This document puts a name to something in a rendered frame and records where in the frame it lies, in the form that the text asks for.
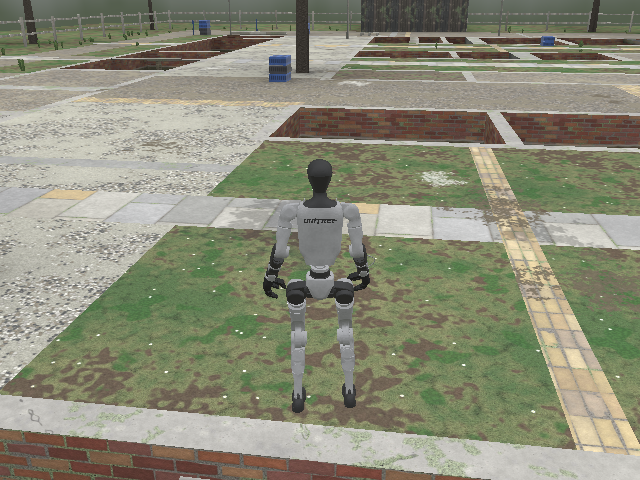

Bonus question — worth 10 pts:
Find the robot left upper arm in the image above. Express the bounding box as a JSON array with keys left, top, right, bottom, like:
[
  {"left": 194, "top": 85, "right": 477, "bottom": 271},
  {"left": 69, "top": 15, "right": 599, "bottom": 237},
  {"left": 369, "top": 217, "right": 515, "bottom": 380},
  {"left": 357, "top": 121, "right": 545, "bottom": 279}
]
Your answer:
[{"left": 274, "top": 203, "right": 299, "bottom": 259}]

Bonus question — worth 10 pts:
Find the robot right hand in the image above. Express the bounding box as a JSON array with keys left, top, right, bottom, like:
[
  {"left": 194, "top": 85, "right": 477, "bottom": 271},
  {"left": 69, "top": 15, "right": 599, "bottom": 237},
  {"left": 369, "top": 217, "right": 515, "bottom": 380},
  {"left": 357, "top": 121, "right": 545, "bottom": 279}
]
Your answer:
[{"left": 347, "top": 272, "right": 370, "bottom": 291}]

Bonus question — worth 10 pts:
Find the left robot forearm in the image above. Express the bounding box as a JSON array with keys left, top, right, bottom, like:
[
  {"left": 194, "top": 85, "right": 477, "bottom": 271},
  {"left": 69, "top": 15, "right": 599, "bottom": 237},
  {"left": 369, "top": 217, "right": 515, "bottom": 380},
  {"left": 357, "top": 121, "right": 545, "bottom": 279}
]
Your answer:
[{"left": 265, "top": 243, "right": 284, "bottom": 282}]

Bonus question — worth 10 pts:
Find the robot right upper arm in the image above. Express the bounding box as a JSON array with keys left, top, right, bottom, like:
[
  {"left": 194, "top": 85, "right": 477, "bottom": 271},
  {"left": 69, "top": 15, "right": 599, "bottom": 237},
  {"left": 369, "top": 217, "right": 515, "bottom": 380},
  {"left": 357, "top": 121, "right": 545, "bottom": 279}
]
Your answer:
[{"left": 341, "top": 202, "right": 364, "bottom": 258}]

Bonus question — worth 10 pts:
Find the robot head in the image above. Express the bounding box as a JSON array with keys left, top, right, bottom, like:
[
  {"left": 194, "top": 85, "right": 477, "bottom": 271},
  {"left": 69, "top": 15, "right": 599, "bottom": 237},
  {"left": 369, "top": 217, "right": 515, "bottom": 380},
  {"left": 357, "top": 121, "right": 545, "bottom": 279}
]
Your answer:
[{"left": 303, "top": 159, "right": 337, "bottom": 208}]

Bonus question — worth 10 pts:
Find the robot right foot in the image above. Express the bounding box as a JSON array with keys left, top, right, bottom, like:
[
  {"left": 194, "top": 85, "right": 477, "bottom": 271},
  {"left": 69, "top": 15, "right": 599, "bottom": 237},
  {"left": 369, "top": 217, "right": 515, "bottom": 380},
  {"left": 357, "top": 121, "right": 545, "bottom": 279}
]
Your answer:
[{"left": 342, "top": 383, "right": 356, "bottom": 408}]

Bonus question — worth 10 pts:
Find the robot left hand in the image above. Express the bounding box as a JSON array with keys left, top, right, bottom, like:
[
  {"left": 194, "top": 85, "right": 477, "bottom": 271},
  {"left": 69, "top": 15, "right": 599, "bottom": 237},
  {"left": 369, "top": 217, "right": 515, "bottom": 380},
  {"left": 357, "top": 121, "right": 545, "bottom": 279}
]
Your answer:
[{"left": 263, "top": 271, "right": 286, "bottom": 299}]

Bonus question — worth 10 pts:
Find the right robot forearm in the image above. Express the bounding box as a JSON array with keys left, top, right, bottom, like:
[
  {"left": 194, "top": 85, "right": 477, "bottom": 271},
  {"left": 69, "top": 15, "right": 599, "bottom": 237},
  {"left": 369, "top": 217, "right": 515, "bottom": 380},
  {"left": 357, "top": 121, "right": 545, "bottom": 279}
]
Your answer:
[{"left": 353, "top": 243, "right": 369, "bottom": 277}]

